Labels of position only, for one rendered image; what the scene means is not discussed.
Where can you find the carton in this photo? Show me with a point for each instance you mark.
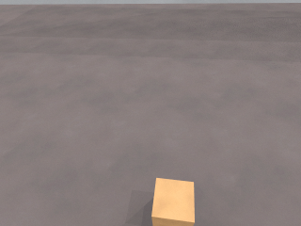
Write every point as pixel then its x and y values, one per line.
pixel 173 203

